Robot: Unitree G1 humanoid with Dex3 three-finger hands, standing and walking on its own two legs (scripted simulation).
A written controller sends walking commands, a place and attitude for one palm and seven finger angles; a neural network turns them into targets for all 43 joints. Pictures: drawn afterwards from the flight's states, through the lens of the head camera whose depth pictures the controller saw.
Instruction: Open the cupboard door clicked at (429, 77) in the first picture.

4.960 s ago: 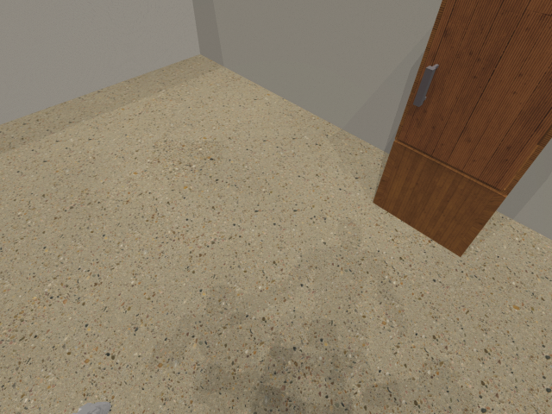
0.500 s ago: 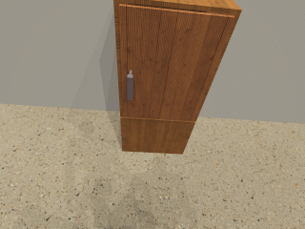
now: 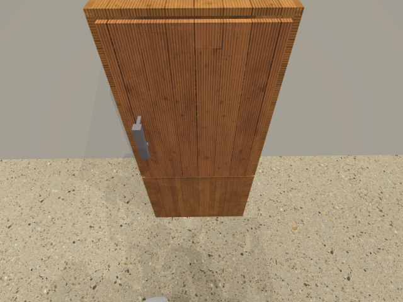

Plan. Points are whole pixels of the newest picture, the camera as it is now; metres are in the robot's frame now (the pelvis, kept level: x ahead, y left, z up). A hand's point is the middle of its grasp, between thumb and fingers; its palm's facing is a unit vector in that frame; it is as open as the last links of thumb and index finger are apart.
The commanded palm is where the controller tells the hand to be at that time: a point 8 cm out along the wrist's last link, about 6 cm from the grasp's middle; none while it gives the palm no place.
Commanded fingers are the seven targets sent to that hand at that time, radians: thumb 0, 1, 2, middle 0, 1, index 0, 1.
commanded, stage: come to a stop and stand still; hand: left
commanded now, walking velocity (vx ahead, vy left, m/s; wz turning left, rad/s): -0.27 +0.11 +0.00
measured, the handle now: (142, 137) +0.58 +0.21 -0.08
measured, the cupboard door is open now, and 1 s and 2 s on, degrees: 0 0 0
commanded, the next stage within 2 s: look again from close up in 1.12 s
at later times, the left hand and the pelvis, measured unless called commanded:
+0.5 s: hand out of the picture +0.05 +0.17 -0.17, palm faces +0.04 -0.96 -0.29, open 7.4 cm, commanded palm none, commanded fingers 0.00 0.90 0.90 -0.20 -0.30 -0.20 -0.30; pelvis +0.01 -0.03 -0.01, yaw -1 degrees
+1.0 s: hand out of the picture -0.01 +0.17 -0.17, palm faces +0.06 -0.98 -0.18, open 7.4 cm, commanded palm none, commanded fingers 0.00 0.90 0.90 -0.20 -0.30 -0.20 -0.30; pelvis -0.02 -0.01 +0.01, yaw +0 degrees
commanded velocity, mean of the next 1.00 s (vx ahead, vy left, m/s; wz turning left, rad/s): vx -0.05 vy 0.04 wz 0.00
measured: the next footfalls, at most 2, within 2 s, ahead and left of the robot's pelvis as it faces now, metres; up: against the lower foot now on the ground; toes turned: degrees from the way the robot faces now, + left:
left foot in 0.14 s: +0.12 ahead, +0.11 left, +0.00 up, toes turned +7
right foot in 0.46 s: +0.05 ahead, -0.14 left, +0.00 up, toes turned -5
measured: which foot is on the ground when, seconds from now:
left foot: up 0.00-0.12, down 0.14-0.46, up 0.48-0.76, down 0.78-1.00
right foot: down 0.00-0.20, up 0.22-0.44, down 0.46-1.00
